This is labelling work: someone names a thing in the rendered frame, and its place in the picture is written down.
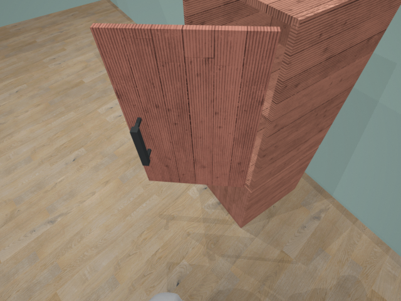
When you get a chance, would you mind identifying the handle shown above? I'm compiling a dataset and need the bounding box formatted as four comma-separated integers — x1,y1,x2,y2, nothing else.
130,117,151,166

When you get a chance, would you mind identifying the cupboard door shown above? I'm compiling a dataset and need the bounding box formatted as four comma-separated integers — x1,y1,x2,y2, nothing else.
90,23,281,187

